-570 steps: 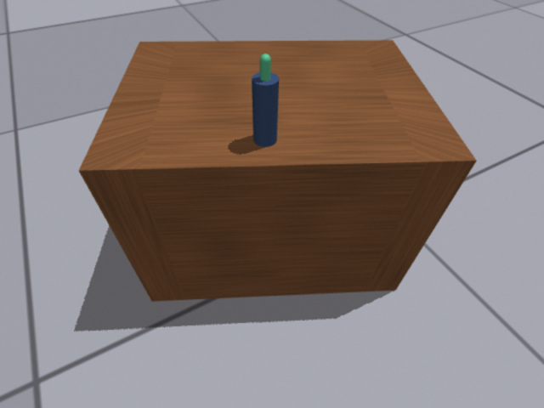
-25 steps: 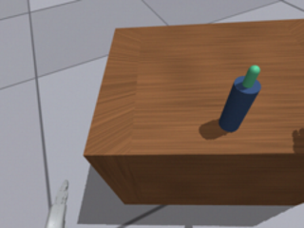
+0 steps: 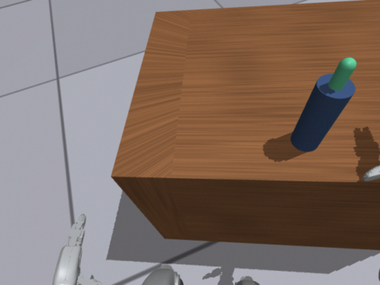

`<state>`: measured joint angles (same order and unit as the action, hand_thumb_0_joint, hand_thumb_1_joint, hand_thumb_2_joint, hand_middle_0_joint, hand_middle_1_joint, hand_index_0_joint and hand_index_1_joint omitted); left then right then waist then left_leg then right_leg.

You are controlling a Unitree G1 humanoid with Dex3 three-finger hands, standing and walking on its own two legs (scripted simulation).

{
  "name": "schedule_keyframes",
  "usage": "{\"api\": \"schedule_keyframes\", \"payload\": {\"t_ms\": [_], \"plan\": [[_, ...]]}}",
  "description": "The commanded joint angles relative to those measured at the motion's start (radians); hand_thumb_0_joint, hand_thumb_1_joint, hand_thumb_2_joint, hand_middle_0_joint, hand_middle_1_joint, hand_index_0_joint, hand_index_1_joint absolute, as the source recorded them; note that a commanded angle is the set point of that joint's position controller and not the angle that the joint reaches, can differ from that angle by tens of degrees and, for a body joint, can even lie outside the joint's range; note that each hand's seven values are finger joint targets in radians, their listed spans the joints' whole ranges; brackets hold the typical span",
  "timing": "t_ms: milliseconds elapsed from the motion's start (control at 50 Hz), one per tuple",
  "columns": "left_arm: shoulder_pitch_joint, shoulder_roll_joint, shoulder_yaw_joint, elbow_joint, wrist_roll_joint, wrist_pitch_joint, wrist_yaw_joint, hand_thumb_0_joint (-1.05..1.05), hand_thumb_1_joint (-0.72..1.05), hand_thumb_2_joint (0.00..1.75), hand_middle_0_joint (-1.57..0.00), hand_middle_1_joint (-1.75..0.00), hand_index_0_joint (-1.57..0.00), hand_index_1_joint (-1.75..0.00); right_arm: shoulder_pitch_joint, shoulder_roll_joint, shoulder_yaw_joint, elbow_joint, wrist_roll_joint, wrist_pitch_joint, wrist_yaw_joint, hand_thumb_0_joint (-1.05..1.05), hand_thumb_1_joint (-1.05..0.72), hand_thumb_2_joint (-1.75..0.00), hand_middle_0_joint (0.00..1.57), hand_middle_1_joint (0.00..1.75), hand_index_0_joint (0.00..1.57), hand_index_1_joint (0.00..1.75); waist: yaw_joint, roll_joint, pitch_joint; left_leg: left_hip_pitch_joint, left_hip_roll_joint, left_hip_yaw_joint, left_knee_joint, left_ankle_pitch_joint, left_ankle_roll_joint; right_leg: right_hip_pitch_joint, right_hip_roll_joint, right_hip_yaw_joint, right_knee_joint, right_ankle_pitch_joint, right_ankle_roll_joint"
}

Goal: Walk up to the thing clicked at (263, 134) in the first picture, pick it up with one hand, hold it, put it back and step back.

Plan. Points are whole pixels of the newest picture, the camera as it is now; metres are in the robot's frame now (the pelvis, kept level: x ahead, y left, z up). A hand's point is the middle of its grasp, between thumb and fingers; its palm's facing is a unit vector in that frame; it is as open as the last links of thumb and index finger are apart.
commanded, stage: close in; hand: right
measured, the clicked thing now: (322, 108) +0.46 -0.22 +0.09
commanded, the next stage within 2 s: rest palm in 0.52 s
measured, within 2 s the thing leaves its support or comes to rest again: neither
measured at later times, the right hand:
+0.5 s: hand (333, 133) +0.42 -0.25 +0.05, palm faces +0.18 +0.98 +0.03, open 17.6 cm
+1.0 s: hand (318, 123) +0.44 -0.22 +0.06, palm faces +0.20 +0.98 +0.01, open 16.7 cm
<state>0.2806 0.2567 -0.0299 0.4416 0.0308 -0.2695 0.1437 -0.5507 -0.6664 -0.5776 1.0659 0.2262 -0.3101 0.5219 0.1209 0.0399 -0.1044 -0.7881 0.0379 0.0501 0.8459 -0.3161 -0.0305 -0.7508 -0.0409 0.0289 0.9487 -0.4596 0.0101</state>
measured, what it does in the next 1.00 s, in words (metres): stands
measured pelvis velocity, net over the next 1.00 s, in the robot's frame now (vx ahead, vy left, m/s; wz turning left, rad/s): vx -0.01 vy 0.01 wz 0.01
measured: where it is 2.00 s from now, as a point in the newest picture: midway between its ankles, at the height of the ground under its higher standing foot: outside the picture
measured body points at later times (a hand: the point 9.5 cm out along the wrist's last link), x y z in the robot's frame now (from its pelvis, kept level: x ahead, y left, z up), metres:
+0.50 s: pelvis +0.00 +0.00 -0.01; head +0.08 -0.02 +0.43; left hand +0.15 +0.26 -0.03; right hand +0.41 -0.30 +0.05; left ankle +0.05 +0.15 -0.69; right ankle +0.00 -0.12 -0.69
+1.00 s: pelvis -0.01 +0.01 -0.01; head +0.07 -0.01 +0.43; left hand +0.14 +0.27 -0.03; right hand +0.43 -0.28 +0.06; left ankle +0.05 +0.15 -0.69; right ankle +0.00 -0.12 -0.69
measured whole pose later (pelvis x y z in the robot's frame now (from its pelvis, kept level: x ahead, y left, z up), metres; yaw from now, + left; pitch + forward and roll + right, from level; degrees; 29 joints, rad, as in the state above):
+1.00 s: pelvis -0.01 +0.01 -0.01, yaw +1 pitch +15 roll +1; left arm 0.40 0.23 0.05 0.14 0.02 -0.10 0.03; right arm -0.63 -0.42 -0.45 0.93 0.11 -0.32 0.14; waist 0.12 0.02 -0.10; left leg -0.86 0.04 0.02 0.96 -0.36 -0.03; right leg -0.80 -0.04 0.01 1.03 -0.49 0.01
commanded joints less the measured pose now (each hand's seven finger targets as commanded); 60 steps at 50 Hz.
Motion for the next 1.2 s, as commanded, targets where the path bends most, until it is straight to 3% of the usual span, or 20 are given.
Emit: {"api": "schedule_keyframes", "payload": {"t_ms": [0, 100, 140, 180, 220, 260, 320, 380, 440, 500, 560, 600, 700, 720, 800, 900, 1020, 1080, 1120, 1180], "plan": [[0.0, 0.202, 0.14, -0.225, 0.005, -0.032, 0.006, 0.0, -0.55, 0.03, -0.06, -0.06, -0.07, -0.05, -0.386, -0.35, -0.058, -0.258, 0.01, -0.127, -0.051, 0.0, 0.58, -0.05, 0.04, 0.05, 0.04, 0.05, -0.008, -0.24, -0.454, 0.154, -0.041, -0.024, 0.0, 0.178, 0.044, 0.184, 0.028, 0.008, -0.077, 0.352, 0.004], [0.162, 0.137, 0.114, -0.206, 0.006, 0.019, -0.02, 0.0, -0.55, 0.03, -0.06, -0.06, -0.07, -0.05, -0.277, -0.224, -0.04, -0.18, -0.009, -0.109, -0.133, 0.0, 0.59, -0.06, 0.03, 0.05, 0.03, 0.05, -0.039, -0.225, -0.413, 0.182, -0.048, -0.017, 0.02, 0.178, 0.045, 0.123, 0.033, 0.001, -0.067, 0.365, 0.005], [-0.048, 0.163, 0.111, -0.474, 0.001, 0.008, -0.019, 0.0, -0.55, 0.04, -0.06, -0.05, -0.06, -0.05, -0.496, -0.289, -0.052, -0.471, -0.019, -0.141, -0.179, 0.0, 0.59, -0.05, 0.03, 0.05, 0.04, 0.05, -0.057, -0.243, -0.623, 0.271, -0.042, -0.028, 0.028, 0.213, 0.042, 0.173, 0.03, -0.004, -0.062, 0.369, 0.005], [0.183, 0.147, 0.139, -0.264, 0.005, 0.048, -0.025, 0.0, -0.54, 0.04, -0.06, -0.06, -0.06, -0.05, -0.276, -0.228, -0.04, -0.287, -0.047, -0.108, -0.207, 0.0, 0.59, -0.07, 0.02, 0.06, 0.03, 0.06, -0.062, -0.26, -0.446, 0.217, -0.045, -0.017, 0.033, 0.195, 0.049, 0.131, 0.034, -0.011, -0.072, 0.368, 0.01], [0.111, 0.138, 0.127, -0.362, -0.003, 0.053, -0.04, 0.0, -0.54, 0.04, -0.06, -0.06, -0.06, -0.05, -0.272, -0.11, 0.003, -0.315, -0.032, -0.099, -0.224, 0.0, 0.57, -0.06, 0.03, 0.05, 0.04, 0.05, -0.044, -0.181, -0.438, 0.201, -0.049, -0.01, 0.027, 0.198, 0.046, 0.131, 0.025, 0.001, -0.072, 0.383, 0.006], [0.054, 0.196, 0.175, -0.429, 0.0, 0.056, -0.032, 0.0, -0.55, 0.04, -0.06, -0.05, -0.06, -0.05, -0.35, -0.16, -0.005, -0.403, -0.046, -0.106, -0.251, 0.0, 0.57, -0.07, 0.03, 0.06, 0.03, 0.06, -0.036, -0.191, -0.511, 0.229, -0.047, -0.01, 0.034, 0.237, 0.046, 0.178, 0.021, 0.0, -0.066, 0.429, 0.008], [0.139, 0.088, 0.104, -0.372, -0.011, 0.073, -0.058, 0.0, -0.55, 0.04, -0.06, -0.05, -0.06, -0.05, -0.277, 0.0, 0.079, -0.332, -0.043, -0.088, -0.253, 0.0, 0.56, -0.07, 0.03, 0.06, 0.04, 0.06, -0.031, -0.152, -0.332, 0.165, -0.047, -0.013, 0.021, 0.178, 0.047, 0.105, 0.021, -0.007, -0.078, 0.356, 0.001], [0.068, 0.191, 0.194, -0.474, -0.013, 0.074, -0.051, 0.0, -0.55, 0.04, -0.06, -0.05, -0.06, -0.05, -0.382, -0.09, 0.043, -0.443, -0.052, -0.095, -0.27, 0.0, 0.56, -0.07, 0.03, 0.06, 0.04, 0.06, -0.012, -0.12, -0.461, 0.22, -0.039, -0.019, 0.02, 0.187, 0.04, 0.147, 0.022, -0.006, -0.081, 0.31, -0.009], [0.197, 0.113, 0.151, -0.37, -0.017, 0.09, -0.072, 0.0, -0.54, 0.03, -0.05, -0.05, -0.06, -0.05, -0.297, 0.032, 0.099, -0.359, -0.05, -0.08, -0.271, 0.0, 0.56, -0.06, 0.03, 0.05, 0.04, 0.05, -0.012, -0.121, -0.322, 0.156, -0.039, -0.017, 0.022, 0.166, 0.041, 0.111, 0.026, -0.01, -0.084, 0.296, -0.008], [0.122, 0.151, 0.183, -0.448, -0.017, 0.087, -0.071, 0.0, -0.55, 0.04, -0.05, -0.05, -0.05, -0.05, -0.413, -0.033, 0.078, -0.465, -0.054, -0.093, -0.291, 0.0, 0.56, -0.06, 0.03, 0.06, 0.04, 0.06, -0.004, -0.129, -0.423, 0.188, -0.033, -0.026, 0.019, 0.167, 0.039, 0.144, 0.027, -0.013, -0.078, 0.271, -0.012], [0.148, 0.114, 0.162, -0.413, -0.019, 0.097, -0.087, 0.0, -0.54, 0.03, -0.05, -0.05, -0.06, -0.04, -0.368, 0.021, 0.101, -0.433, -0.062, -0.083, -0.306, 0.0, 0.56, -0.06, 0.03, 0.06, 0.04, 0.06, -0.028, -0.139, -0.364, 0.163, -0.032, -0.026, 0.022, 0.131, 0.042, 0.103, 0.032, -0.015, -0.086, 0.236, -0.009], [0.144, 0.177, 0.222, -0.423, -0.018, 0.101, -0.08, 0.0, -0.54, 0.03, -0.05, -0.05, -0.05, -0.04, -0.377, 0.01, 0.1, -0.457, -0.071, -0.081, -0.322, 0.0, 0.57, -0.06, 0.03, 0.06, 0.03, 0.06, -0.015, -0.137, -0.435, 0.181, -0.034, -0.018, 0.026, 0.159, 0.041, 0.162, 0.028, -0.01, -0.086, 0.273, -0.006], [0.16, 0.13, 0.173, -0.43, -0.023, 0.116, -0.093, 0.0, -0.61, 0.09, -0.05, -0.03, -0.03, -0.06, -0.31, 0.059, 0.121, -0.361, -0.082, -0.06, -0.355, 0.0, 0.58, -0.03, 0.08, 0.04, 0.08, 0.04, -0.03, -0.085, -0.371, 0.207, -0.037, -0.009, 0.005, 0.132, 0.038, 0.118, 0.032, -0.008, -0.104, 0.241, -0.011], [0.087, 0.13, 0.166, -0.504, -0.028, 0.114, -0.092, 0.0, -0.61, 0.09, -0.05, -0.03, -0.03, -0.06, -0.431, -0.021, 0.089, -0.527, -0.08, -0.08, -0.368, 0.0, 0.59, 0.0, 0.1, 0.04, 0.1, 0.04, -0.05, -0.128, -0.429, 0.243, -0.033, -0.022, -0.002, 0.129, 0.038, 0.13, 0.031, -0.014, -0.109, 0.23, -0.009], [0.12, 0.08, 0.131, -0.423, -0.02, 0.117, -0.103, 0.0, -0.57, 0.06, -0.05, -0.05, -0.05, -0.05, -0.398, 0.056, 0.116, -0.361, -0.089, -0.068, -0.377, 0.0, 0.61, 0.0, 0.3, 0.11, 0.3, 0.12, -0.018, -0.09, -0.294, 0.17, -0.032, -0.027, 0.003, 0.122, 0.036, 0.058, 0.031, -0.018, -0.094, 0.209, -0.015], [0.111, 0.15, 0.196, -0.495, -0.016, 0.11, -0.099, 0.0, -0.56, 0.06, -0.05, -0.05, -0.05, -0.05, -0.496, 0.024, 0.122, -0.362, -0.103, -0.089, -0.375, 0.0, 0.58, -0.03, 0.43, 0.21, 0.43, 0.21, 0.014, -0.083, -0.393, 0.211, -0.03, -0.037, -0.006, 0.07, 0.029, 0.074, 0.028, -0.018, -0.093, 0.126, -0.024], [0.13, 0.139, 0.172, -0.515, -0.02, 0.108, -0.104, 0.0, -0.57, 0.06, -0.04, -0.04, -0.04, -0.05, -0.564, -0.009, 0.103, -0.381, -0.103, -0.087, -0.38, 0.0, 0.56, -0.09, 0.59, 0.32, 0.59, 0.33, 0.004, -0.125, -0.44, 0.182, -0.039, -0.019, 0.016, 0.156, 0.036, 0.14, 0.027, -0.007, -0.085, 0.256, -0.01], [0.183, 0.097, 0.137, -0.392, -0.016, 0.118, -0.114, 0.0, -0.56, 0.06, -0.04, -0.04, -0.04, -0.05, -0.482, 0.006, 0.102, -0.24, -0.113, -0.075, -0.382, 0.0, 0.51, -0.14, 0.66, 0.38, 0.66, 0.39, -0.005, -0.124, -0.322, 0.125, -0.038, -0.023, 0.018, 0.098, 0.04, 0.052, 0.028, -0.011, -0.085, 0.192, -0.013], [0.087, 0.146, 0.177, -0.52, -0.012, 0.104, -0.104, 0.0, -0.56, 0.06, -0.04, -0.05, -0.04, -0.05, -0.601, -0.049, 0.089, -0.357, -0.124, -0.096, -0.389, 0.0, 0.47, -0.2, 0.73, 0.45, 0.73, 0.45, 0.005, -0.145, -0.494, 0.194, -0.037, -0.031, 0.024, 0.156, 0.038, 0.132, 0.027, -0.014, -0.069, 0.238, -0.012], [0.2, 0.127, 0.164, -0.443, -0.01, 0.121, -0.115, 0.0, -0.55, 0.06, -0.04, -0.05, -0.04, -0.04, -0.442, 0.049, 0.121, -0.249, -0.113, -0.073, -0.378, 0.0, 0.38, -0.31, 0.82, 0.57, 0.83, 0.57, -0.009, -0.136, -0.425, 0.199, -0.045, -0.01, 0.034, 0.208, 0.043, 0.126, 0.028, -0.009, -0.074, 0.35, 0.001]]}}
